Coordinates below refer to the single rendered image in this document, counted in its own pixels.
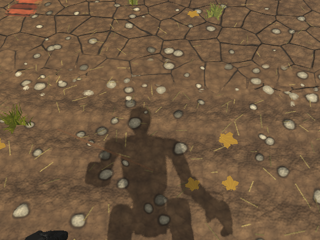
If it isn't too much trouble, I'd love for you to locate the robot left hand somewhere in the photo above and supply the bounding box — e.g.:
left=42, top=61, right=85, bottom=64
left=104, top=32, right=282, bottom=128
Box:
left=25, top=230, right=68, bottom=240

